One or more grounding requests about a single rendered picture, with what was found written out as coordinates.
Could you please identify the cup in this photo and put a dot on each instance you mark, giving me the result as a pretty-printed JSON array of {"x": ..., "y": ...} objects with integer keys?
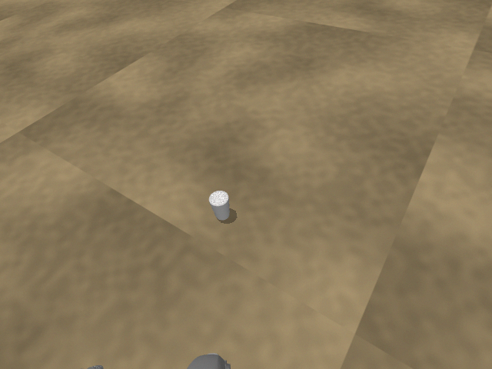
[{"x": 219, "y": 202}]

